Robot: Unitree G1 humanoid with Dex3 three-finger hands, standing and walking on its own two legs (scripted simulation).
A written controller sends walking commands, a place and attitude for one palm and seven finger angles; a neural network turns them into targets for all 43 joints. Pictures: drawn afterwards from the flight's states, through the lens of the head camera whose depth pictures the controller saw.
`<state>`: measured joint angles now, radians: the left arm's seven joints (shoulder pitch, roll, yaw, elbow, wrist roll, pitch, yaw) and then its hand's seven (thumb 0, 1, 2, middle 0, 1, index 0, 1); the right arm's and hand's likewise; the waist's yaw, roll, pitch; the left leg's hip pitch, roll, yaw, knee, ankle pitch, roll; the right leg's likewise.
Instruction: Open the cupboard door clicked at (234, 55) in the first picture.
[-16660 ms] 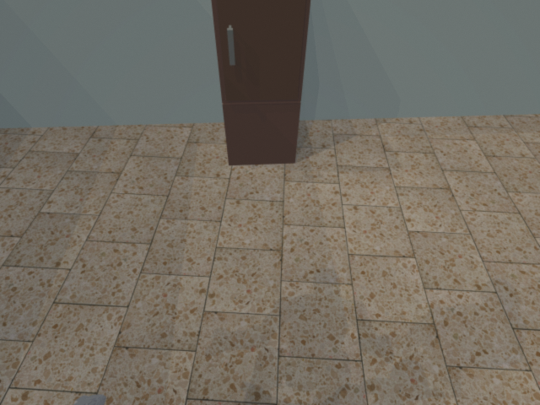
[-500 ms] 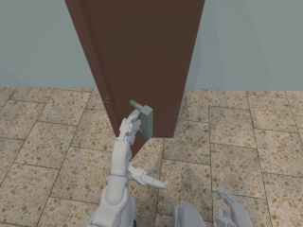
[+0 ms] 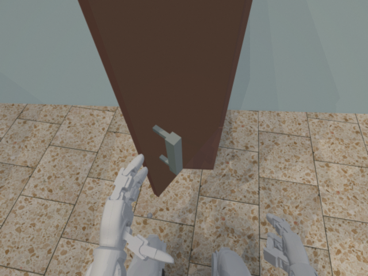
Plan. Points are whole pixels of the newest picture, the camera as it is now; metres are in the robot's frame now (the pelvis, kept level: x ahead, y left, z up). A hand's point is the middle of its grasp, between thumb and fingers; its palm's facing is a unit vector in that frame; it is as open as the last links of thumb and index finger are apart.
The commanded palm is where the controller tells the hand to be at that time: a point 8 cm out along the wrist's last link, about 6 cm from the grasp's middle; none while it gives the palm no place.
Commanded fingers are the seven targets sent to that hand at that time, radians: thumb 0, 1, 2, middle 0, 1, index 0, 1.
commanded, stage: slide the hand sideways off the handle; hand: left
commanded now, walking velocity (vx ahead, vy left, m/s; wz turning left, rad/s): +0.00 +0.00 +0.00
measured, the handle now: (167, 150) +0.37 +0.06 +0.05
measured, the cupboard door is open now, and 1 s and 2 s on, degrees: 54 54 54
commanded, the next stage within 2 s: draw the hand back to the body in 0.18 s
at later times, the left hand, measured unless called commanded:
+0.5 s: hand (116, 222) +0.21 +0.13 +0.08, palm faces -0.03 -1.00 -0.03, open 16.3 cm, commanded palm +0.18 +0.18 +0.09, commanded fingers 0.00 -0.50 0.30 -0.15 -0.30 -0.15 -0.30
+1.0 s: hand (43, 218) +0.20 +0.20 +0.16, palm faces +0.13 -0.94 -0.32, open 14.7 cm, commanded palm +0.17 +0.25 +0.20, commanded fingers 0.00 0.09 0.56 -0.17 -0.30 -0.17 -0.30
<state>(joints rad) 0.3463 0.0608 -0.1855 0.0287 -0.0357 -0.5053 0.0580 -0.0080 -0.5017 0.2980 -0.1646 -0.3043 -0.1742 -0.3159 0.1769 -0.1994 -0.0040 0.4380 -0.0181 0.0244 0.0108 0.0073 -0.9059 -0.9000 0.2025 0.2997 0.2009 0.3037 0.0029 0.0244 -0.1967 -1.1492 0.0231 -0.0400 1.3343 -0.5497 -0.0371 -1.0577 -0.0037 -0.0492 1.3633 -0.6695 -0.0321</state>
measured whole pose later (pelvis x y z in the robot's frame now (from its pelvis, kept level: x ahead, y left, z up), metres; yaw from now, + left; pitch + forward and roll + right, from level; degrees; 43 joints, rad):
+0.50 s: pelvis +0.00 +0.01 +0.01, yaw +0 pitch +18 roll -2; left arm 0.50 0.15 -0.09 -0.24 -0.12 -0.38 -0.03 -0.01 -0.50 0.30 -0.15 -0.30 -0.15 -0.30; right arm 0.22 -0.19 0.00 0.41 0.01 0.01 -0.03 0.01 -0.91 -0.90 0.20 0.30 0.20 0.30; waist 0.00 0.05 -0.19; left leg -1.08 0.03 -0.05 1.31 -0.54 -0.03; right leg -0.98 0.00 -0.06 1.31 -0.65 -0.02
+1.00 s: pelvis +0.02 +0.02 +0.09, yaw +0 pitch +7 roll -1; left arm 0.65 0.30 0.02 -0.40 -0.04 -0.04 0.10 -0.01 -0.22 0.42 -0.16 -0.30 -0.16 -0.30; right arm 0.30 -0.22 0.04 0.38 0.04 0.03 -0.13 0.01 -0.90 -0.90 0.20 0.30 0.20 0.30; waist 0.01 0.06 -0.16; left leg -0.59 0.02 -0.02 0.89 -0.41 -0.01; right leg -0.49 0.00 -0.04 0.87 -0.49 0.00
